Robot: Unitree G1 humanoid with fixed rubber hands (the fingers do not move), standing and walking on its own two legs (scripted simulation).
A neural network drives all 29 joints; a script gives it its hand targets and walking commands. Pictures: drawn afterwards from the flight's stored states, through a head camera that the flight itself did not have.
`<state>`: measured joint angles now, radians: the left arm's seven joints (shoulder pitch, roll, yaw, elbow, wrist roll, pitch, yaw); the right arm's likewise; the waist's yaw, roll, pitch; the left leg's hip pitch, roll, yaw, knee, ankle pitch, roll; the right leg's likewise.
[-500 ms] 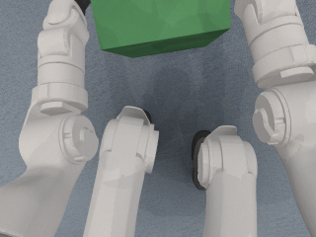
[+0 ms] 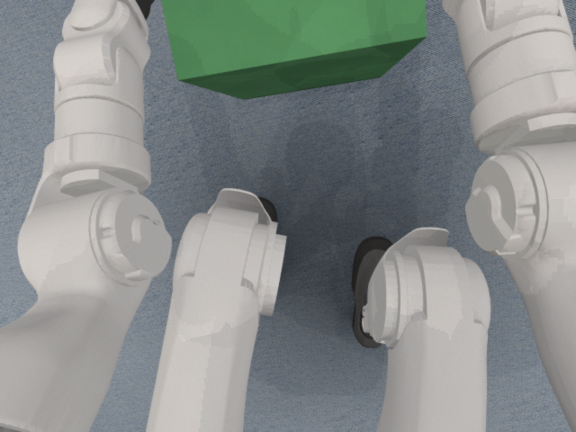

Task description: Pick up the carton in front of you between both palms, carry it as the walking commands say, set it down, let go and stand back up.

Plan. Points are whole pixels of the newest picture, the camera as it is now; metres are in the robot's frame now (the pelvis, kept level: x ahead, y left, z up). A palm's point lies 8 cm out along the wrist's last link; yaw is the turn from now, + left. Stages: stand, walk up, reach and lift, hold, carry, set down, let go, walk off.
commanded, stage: set down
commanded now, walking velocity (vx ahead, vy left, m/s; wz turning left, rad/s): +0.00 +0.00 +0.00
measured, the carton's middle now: out of the picture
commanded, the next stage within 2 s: let go in 1.38 s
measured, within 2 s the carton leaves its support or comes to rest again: neither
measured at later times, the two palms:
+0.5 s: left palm out of the picture +0.52 +0.29 -0.14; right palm out of the picture +0.62 -0.07 -0.14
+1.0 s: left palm out of the picture +0.52 +0.30 +0.03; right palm out of the picture +0.62 -0.08 +0.02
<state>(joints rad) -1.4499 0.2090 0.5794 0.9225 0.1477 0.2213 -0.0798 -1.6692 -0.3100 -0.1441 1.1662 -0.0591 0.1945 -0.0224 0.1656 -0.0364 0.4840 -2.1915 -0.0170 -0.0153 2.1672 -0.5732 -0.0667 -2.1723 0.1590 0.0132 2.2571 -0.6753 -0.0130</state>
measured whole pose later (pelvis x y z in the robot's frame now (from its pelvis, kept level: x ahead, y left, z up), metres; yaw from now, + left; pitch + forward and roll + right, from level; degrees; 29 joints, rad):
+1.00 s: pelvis +0.01 +0.01 +0.12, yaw +1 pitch +47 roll +1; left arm -1.31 0.26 0.38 0.81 -0.10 0.26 0.10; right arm -1.54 -0.45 -0.07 1.04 0.06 0.29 -0.03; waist 0.18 -0.04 0.09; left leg -2.07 -0.02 0.00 1.70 -0.44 -0.01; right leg -2.02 0.08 0.02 1.77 -0.57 0.00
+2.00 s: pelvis +0.08 +0.04 +0.36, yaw +1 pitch +25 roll -1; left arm -0.25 0.21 0.14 0.55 0.01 0.06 -0.11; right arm -0.39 -0.13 -0.19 0.62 -0.11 0.08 -0.06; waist 0.10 0.01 -0.02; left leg -0.92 -0.04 -0.02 0.71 -0.24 0.03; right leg -0.85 0.04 0.07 0.72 -0.32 0.02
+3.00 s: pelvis +0.12 +0.02 +0.39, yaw +2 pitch -1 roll +0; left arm 0.20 0.29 0.05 0.53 0.04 0.09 0.00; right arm 0.21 -0.26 -0.03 0.61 -0.05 0.04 -0.01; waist 0.01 -0.04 0.01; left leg -0.24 -0.04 -0.04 0.54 -0.28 0.01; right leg -0.16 0.03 0.04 0.52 -0.35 -0.01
